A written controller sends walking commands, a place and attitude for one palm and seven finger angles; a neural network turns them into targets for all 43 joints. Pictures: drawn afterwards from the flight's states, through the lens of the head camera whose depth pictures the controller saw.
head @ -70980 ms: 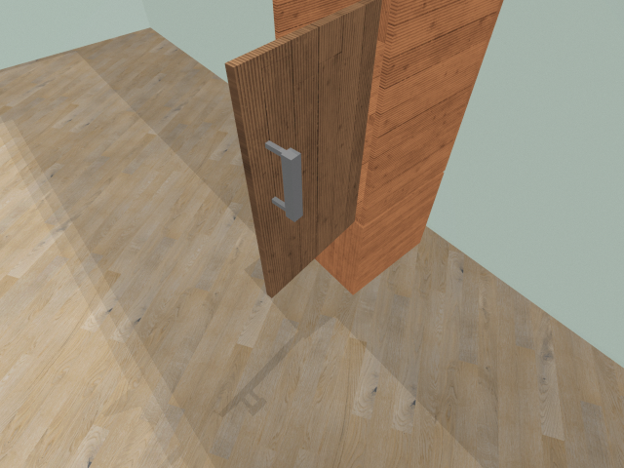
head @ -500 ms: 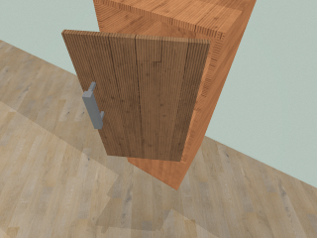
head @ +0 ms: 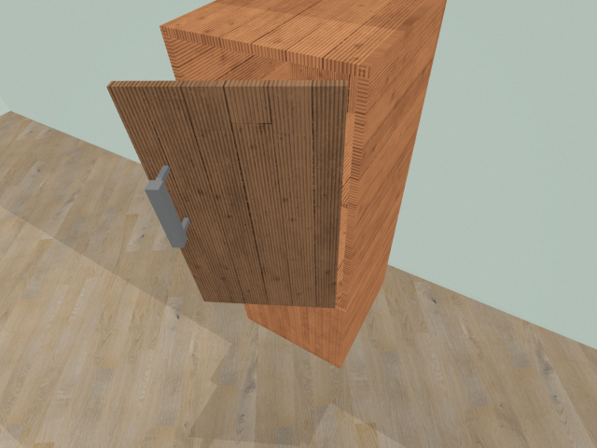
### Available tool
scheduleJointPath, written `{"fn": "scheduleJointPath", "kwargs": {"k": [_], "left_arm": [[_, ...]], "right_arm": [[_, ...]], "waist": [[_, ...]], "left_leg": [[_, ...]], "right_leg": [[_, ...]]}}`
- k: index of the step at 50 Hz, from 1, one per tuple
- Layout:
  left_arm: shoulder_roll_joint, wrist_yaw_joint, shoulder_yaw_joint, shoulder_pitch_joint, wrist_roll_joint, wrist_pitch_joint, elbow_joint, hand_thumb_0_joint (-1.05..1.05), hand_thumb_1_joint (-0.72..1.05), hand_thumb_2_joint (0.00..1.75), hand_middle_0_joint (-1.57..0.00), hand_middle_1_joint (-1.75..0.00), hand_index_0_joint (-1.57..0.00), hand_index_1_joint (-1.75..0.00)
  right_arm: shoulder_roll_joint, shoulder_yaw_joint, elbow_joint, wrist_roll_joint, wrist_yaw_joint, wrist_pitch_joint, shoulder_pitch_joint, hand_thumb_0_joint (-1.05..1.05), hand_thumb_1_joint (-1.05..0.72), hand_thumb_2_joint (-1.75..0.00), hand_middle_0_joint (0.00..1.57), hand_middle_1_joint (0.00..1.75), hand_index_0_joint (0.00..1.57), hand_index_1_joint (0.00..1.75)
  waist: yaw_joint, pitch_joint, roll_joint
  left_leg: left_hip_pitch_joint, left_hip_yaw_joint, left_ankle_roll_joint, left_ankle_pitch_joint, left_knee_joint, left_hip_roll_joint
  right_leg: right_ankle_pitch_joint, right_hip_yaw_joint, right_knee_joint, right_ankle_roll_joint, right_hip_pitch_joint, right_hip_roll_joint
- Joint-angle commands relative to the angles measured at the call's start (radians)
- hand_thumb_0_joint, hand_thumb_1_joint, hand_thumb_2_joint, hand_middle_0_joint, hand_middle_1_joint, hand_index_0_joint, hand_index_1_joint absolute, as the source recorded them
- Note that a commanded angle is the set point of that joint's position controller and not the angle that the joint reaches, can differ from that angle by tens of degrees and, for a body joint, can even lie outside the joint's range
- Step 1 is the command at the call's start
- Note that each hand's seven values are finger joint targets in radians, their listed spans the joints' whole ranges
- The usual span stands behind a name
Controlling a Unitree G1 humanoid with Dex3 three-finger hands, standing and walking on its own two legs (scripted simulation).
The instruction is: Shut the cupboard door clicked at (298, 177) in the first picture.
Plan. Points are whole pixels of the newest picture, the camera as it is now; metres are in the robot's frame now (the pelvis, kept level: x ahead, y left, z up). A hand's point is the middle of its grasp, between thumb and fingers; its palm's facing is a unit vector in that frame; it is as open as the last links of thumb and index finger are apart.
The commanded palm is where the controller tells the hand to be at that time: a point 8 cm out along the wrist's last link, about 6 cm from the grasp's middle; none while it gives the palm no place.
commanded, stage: come to a stop and stand still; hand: left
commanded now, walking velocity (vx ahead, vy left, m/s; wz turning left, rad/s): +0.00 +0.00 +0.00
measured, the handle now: (172, 207) +0.50 +0.26 +0.03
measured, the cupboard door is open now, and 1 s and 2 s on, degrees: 26 26 26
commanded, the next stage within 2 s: look again from close up in 0.66 s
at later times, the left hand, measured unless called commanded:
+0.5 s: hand out of the picture +0.02 +0.16 -0.17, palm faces +0.03 -0.98 -0.22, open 7.3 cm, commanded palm none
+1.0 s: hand out of the picture +0.03 +0.16 -0.17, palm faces +0.04 -0.98 -0.21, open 7.3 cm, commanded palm none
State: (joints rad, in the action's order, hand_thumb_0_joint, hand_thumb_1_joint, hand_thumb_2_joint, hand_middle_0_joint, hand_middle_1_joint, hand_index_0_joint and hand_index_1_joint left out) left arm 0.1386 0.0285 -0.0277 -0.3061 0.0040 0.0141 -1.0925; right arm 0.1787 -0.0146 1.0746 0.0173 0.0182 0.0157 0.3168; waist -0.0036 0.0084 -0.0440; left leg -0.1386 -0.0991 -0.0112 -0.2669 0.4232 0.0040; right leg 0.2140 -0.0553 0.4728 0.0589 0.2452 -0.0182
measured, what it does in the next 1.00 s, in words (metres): stands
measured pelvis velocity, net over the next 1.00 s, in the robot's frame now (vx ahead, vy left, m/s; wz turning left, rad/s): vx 0.03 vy -0.01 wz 0.01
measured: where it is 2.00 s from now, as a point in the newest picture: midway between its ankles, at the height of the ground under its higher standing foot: outside the picture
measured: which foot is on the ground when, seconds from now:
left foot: down 0.00-1.00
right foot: down 0.00-1.00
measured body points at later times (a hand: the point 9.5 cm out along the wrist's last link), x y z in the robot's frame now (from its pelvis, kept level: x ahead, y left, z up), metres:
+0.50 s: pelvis +0.02 -0.02 +0.00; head +0.04 -0.03 +0.45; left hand +0.02 +0.21 -0.15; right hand -0.01 -0.22 -0.17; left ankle -0.02 +0.11 -0.74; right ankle +0.03 -0.08 -0.74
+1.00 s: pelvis +0.03 -0.01 +0.00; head +0.05 -0.02 +0.45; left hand +0.03 +0.21 -0.15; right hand +0.02 -0.22 -0.16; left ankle -0.02 +0.11 -0.74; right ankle +0.03 -0.08 -0.74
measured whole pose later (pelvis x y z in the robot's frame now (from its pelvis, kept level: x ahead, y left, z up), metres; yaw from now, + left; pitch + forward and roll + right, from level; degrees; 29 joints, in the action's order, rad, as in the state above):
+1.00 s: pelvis +0.03 -0.01 +0.00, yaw +1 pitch -1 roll +1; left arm 0.15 0.04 -0.01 -0.28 0.00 0.02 -1.13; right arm 0.14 -0.01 1.15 0.01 0.04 0.03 0.29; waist 0.01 0.03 -0.01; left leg -0.08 -0.08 0.01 -0.29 0.37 0.03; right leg 0.24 -0.07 0.42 0.07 0.18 -0.05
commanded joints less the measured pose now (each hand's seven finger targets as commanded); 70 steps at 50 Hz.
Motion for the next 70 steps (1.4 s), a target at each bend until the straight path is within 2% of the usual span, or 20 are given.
{"fn": "scheduleJointPath", "kwargs": {"k": [1,7,16,20,22,27,32,36,45,49,52,62,67,70], "left_arm": [[0.125,0.004,0.031,-0.017,0.002,0.024,0.030,0.00,0.90,0.90,-0.20,-0.30,-0.20,-0.30],[0.114,0.006,0.030,-0.022,-0.001,0.029,0.007,0.00,0.90,0.90,-0.20,-0.30,-0.20,-0.30],[0.104,0.010,0.029,-0.030,-0.002,0.032,-0.018,0.00,0.90,0.90,-0.20,-0.30,-0.20,-0.30],[0.098,0.012,0.028,-0.033,-0.001,0.031,-0.020,0.00,0.90,0.90,-0.20,-0.30,-0.20,-0.30],[0.100,0.013,0.029,-0.031,0.000,0.030,-0.019,0.00,0.90,0.90,-0.20,-0.30,-0.20,-0.30],[0.103,0.013,0.030,-0.026,0.001,0.030,-0.016,0.00,0.90,0.90,-0.20,-0.30,-0.20,-0.30],[0.106,0.013,0.033,-0.024,0.003,0.028,-0.013,0.00,0.90,0.90,-0.20,-0.30,-0.20,-0.30],[0.108,0.011,0.035,-0.026,0.004,0.028,-0.014,0.00,0.90,0.90,-0.20,-0.30,-0.20,-0.30],[0.112,0.010,0.036,-0.025,0.003,0.027,-0.012,0.00,0.90,0.90,-0.20,-0.30,-0.20,-0.30],[0.112,0.010,0.036,-0.027,0.003,0.027,-0.014,0.00,0.90,0.90,-0.20,-0.30,-0.20,-0.30],[0.108,0.010,0.036,-0.028,0.003,0.026,-0.012,0.00,0.90,0.90,-0.20,-0.30,-0.20,-0.30],[0.099,0.010,0.036,-0.033,0.003,0.024,-0.013,0.00,0.90,0.90,-0.20,-0.30,-0.20,-0.30],[0.096,0.010,0.036,-0.035,0.003,0.023,-0.012,0.00,0.90,0.90,-0.20,-0.30,-0.20,-0.30],[0.096,0.010,0.036,-0.039,0.003,0.024,-0.015,0.00,0.90,0.90,-0.20,-0.30,-0.20,-0.30]], "right_arm": [[0.052,0.005,0.000,0.000,0.002,0.009,0.084,0.00,-0.90,-0.90,0.20,0.30,0.20,0.30],[0.039,0.001,0.038,-0.002,0.007,0.015,0.100,0.00,-0.90,-0.90,0.20,0.30,0.20,0.30],[0.021,0.000,0.069,-0.005,0.016,0.020,0.114,0.00,-0.90,-0.90,0.20,0.30,0.20,0.30],[0.021,0.003,0.069,-0.004,0.018,0.017,0.110,0.00,-0.90,-0.90,0.20,0.30,0.20,0.30],[0.022,0.004,0.069,-0.004,0.019,0.017,0.102,0.00,-0.90,-0.90,0.20,0.30,0.20,0.30],[0.026,0.007,0.066,-0.004,0.022,0.017,0.093,0.00,-0.90,-0.90,0.20,0.30,0.20,0.30],[0.029,0.009,0.059,-0.005,0.023,0.017,0.076,0.00,-0.90,-0.90,0.20,0.30,0.20,0.30],[0.028,0.009,0.057,-0.004,0.023,0.016,0.068,0.00,-0.90,-0.90,0.20,0.30,0.20,0.30],[0.040,0.010,0.058,-0.003,0.025,0.018,0.059,0.00,-0.90,-0.90,0.20,0.30,0.20,0.30],[0.037,0.011,0.061,-0.003,0.025,0.018,0.063,0.00,-0.90,-0.90,0.20,0.30,0.20,0.30],[0.036,0.012,0.064,-0.003,0.025,0.020,0.065,0.00,-0.90,-0.90,0.20,0.30,0.20,0.30],[0.029,0.012,0.071,-0.004,0.027,0.020,0.078,0.00,-0.90,-0.90,0.20,0.30,0.20,0.30],[0.028,0.012,0.073,-0.004,0.028,0.024,0.078,0.00,-0.90,-0.90,0.20,0.30,0.20,0.30],[0.028,0.013,0.072,-0.004,0.029,0.024,0.078,0.00,-0.90,-0.90,0.20,0.30,0.20,0.30]], "waist": [[-0.011,0.089,0.071],[-0.005,0.072,0.048],[0.000,0.039,0.052],[-0.002,0.054,0.058],[0.000,0.061,0.038],[-0.003,0.050,0.043],[0.000,0.065,0.035],[0.000,0.056,0.063],[0.004,0.058,0.035],[0.004,0.052,0.051],[0.006,0.052,0.037],[0.005,0.068,0.047],[0.008,0.062,0.027],[0.008,0.054,0.047]], "left_leg": [[-0.067,0.095,-0.025,-0.026,-0.083,0.076],[-0.077,0.096,-0.017,0.017,-0.088,0.083],[-0.053,0.090,-0.010,0.085,-0.093,0.099],[-0.048,0.088,-0.007,0.085,-0.089,0.097],[-0.044,0.087,-0.007,0.101,-0.087,0.099],[-0.027,0.089,-0.007,0.120,-0.089,0.106],[-0.025,0.087,-0.007,0.120,-0.095,0.107],[-0.015,0.085,-0.008,0.117,-0.098,0.106],[-0.015,0.092,-0.007,0.125,-0.103,0.107],[-0.013,0.092,-0.008,0.122,-0.100,0.106],[-0.014,0.093,-0.010,0.132,-0.101,0.107],[-0.023,0.097,-0.012,0.133,-0.106,0.111],[-0.016,0.101,-0.016,0.155,-0.109,0.114],[-0.012,0.099,-0.016,0.150,-0.106,0.113]], "right_leg": [[0.173,0.205,-0.183,0.016,0.035,0.131],[0.048,0.190,-0.162,0.015,-0.026,0.132],[-0.172,0.161,-0.121,0.010,-0.097,0.134],[-0.190,0.163,-0.125,0.010,-0.088,0.136],[-0.213,0.156,-0.120,0.006,-0.086,0.134],[-0.246,0.154,-0.113,0.006,-0.091,0.129],[-0.246,0.152,-0.118,0.004,-0.086,0.131],[-0.245,0.150,-0.126,0.001,-0.093,0.131],[-0.243,0.149,-0.124,0.005,-0.098,0.135],[-0.238,0.150,-0.128,0.002,-0.103,0.133],[-0.240,0.147,-0.123,0.003,-0.103,0.132],[-0.229,0.142,-0.117,0.005,-0.095,0.128],[-0.222,0.137,-0.108,0.005,-0.093,0.126],[-0.240,0.141,-0.109,0.005,-0.100,0.130]]}}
